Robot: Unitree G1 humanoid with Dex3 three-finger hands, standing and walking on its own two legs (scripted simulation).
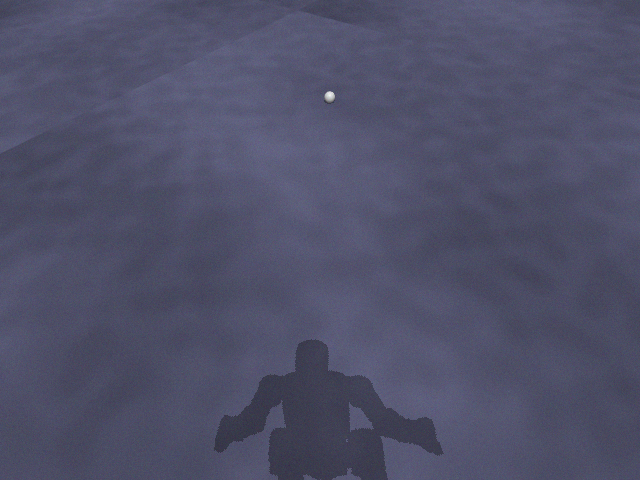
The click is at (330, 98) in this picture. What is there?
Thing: free ball
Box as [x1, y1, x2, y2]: [324, 91, 334, 102]
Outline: 328,91 325,93 324,98 326,101 330,102 334,99 334,94
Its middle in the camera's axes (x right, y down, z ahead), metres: +0.05 -0.87 +2.37
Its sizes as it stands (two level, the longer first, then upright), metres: 0.067 0.067 0.067
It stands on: the floor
